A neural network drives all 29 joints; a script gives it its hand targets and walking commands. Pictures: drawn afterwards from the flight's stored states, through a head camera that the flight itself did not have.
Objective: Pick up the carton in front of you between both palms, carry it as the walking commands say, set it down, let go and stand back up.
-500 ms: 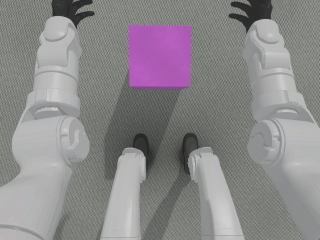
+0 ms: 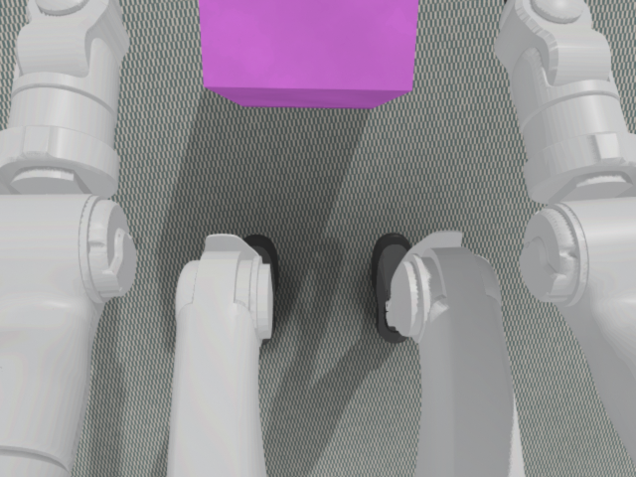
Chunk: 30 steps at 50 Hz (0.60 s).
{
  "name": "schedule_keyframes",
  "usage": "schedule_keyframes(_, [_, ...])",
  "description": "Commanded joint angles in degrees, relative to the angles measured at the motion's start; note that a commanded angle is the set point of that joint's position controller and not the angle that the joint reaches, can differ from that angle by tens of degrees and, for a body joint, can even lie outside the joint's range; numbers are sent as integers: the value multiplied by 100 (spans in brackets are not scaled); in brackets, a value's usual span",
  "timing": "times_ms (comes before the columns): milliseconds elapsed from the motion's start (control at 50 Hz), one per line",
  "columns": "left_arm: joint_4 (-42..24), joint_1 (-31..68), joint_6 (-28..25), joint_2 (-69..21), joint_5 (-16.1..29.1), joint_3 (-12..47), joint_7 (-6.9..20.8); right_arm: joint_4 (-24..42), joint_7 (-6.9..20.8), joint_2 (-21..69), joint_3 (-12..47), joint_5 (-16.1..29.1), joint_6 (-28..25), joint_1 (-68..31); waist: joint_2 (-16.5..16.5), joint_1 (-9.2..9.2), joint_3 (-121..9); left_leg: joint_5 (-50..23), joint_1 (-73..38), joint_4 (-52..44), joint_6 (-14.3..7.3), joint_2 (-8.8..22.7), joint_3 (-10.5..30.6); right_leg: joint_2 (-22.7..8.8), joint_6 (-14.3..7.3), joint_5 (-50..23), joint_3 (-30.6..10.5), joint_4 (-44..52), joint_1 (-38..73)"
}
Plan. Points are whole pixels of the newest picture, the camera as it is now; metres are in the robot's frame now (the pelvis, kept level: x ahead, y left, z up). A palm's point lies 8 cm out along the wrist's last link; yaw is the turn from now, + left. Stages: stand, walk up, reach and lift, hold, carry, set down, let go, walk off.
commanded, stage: reach and lift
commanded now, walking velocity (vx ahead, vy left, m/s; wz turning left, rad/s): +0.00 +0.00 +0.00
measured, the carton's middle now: (308, 16) +0.56 +0.03 -0.31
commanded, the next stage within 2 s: none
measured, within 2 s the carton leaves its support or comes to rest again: leaves its support in 1.16 s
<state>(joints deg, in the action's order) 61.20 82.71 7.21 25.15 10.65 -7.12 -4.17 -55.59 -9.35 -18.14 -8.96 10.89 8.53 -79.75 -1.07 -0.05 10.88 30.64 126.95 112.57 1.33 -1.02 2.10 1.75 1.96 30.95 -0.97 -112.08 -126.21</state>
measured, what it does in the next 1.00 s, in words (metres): lowers itself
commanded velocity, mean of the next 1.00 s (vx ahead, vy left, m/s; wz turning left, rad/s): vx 0.00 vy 0.00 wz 0.00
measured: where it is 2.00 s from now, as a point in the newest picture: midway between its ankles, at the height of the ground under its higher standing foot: (327, 307)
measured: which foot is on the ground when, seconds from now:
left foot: down 0.00-1.00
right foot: down 0.00-1.00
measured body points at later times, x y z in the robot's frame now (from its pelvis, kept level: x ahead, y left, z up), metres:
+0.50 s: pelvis +0.00 +0.01 -0.07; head +0.38 +0.02 +0.16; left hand +0.59 +0.21 -0.24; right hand +0.58 -0.15 -0.25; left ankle +0.11 +0.12 -0.40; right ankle +0.11 -0.12 -0.40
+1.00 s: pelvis -0.01 +0.01 -0.07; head +0.37 +0.02 +0.16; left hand +0.58 +0.19 -0.24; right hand +0.57 -0.12 -0.24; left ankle +0.11 +0.12 -0.40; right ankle +0.11 -0.12 -0.40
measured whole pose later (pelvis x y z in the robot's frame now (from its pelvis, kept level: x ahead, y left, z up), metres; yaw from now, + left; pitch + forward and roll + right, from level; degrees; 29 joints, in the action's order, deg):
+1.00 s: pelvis -0.01 +0.01 -0.07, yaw -1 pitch +34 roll -2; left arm 67.5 94.2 8.8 22.5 5.0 -7.6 -1.9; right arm -60.0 -6.1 -13.1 -17.9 2.3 9.3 -89.9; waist -1.3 0.8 27.4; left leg 33.6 128.3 128.1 0.2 -0.6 1.8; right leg 3.0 3.3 33.4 -1.4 -126.8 -127.2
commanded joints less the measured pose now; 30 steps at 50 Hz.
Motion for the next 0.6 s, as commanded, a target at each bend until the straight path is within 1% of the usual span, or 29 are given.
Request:
schedule_keyframes(0, [-137,2070,-71,820,41,12,-8,182,25,-679,17,69,-89,-2068,172,138,-6861,-1154,-3391,-680,39,12,-494,103,81,-1143,368,537,3765])
schedule_keyframes(80, [380,2313,-166,812,-16,31,35,-413,108,-741,-27,-21,-209,-2332,149,128,-6049,-930,-3165,-352,27,79,-382,63,90,-894,375,206,3280])
schedule_keyframes(160, [572,2607,-307,857,26,143,36,-692,161,-858,-27,-14,-368,-2587,210,91,-5723,-1160,-3280,-1,54,101,-277,46,113,-1077,380,-161,3017])
schedule_keyframes(240, [369,2935,-442,974,240,393,-42,-556,124,-1055,138,183,-521,-2874,301,47,-6391,-1822,-3864,355,77,86,-257,56,109,-1688,425,-524,3274])
schedule_keyframes(260, [234,3036,-463,1021,289,406,-56,-499,106,-1070,201,234,-544,-2908,264,78,-6465,-1885,-3723,398,83,55,-299,47,96,-1785,413,-581,3428])
schedule_keyframes(280, [167,3079,-478,1064,343,437,-52,-396,82,-1039,239,256,-557,-2952,170,59,-6496,-1949,-3723,428,64,47,-291,61,108,-1877,438,-629,3444])
schedule_keyframes(300, [145,3109,-488,1091,379,482,-43,-325,61,-980,263,283,-560,-2957,169,46,-6495,-2077,-3802,486,49,43,-282,79,112,-1974,450,-659,3399])
schedule_keyframes(360, [150,2978,-491,1045,417,591,-22,-198,33,-803,335,368,-557,-2799,240,76,-6684,-2491,-4082,627,34,11,-277,140,105,-2285,457,-755,3496])
schedule_keyframes(400, [255,2739,-470,914,428,629,-25,-206,28,-748,357,370,-553,-2598,282,99,-6774,-2623,-4227,637,39,-13,-286,164,111,-2331,488,-766,3483])
schedule_keyframes(460, [575,2375,-447,727,353,574,-6,-467,58,-635,242,255,-544,-2242,272,65,-6193,-2405,-3930,583,51,-26,-254,171,131,-2046,494,-699,3104])
schedule_keyframes(520, [592,2308,-459,624,209,476,27,-546,87,-569,86,99,-560,-2156,289,23,-5764,-2162,-3548,533,58,-25,-241,182,116,-1885,459,-651,2904])
schedule_keyframes(580, [509,2411,-466,614,120,417,37,-568,88,-562,-9,3,-573,-2223,311,-1,-5608,-1963,-3344,481,56,-21,-251,185,101,-1780,436,-613,2887])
